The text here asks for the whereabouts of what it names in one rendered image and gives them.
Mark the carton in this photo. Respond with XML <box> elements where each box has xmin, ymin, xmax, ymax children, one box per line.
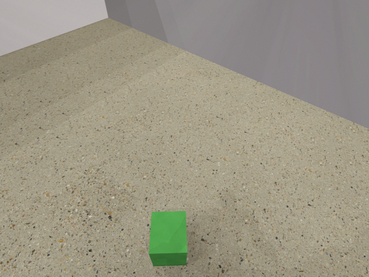
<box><xmin>149</xmin><ymin>211</ymin><xmax>187</xmax><ymax>266</ymax></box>

